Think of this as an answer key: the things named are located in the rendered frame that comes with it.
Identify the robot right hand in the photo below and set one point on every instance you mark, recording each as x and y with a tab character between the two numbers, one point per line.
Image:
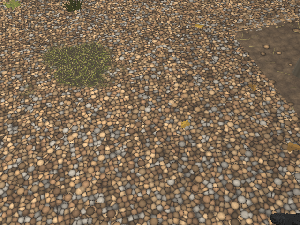
285	219

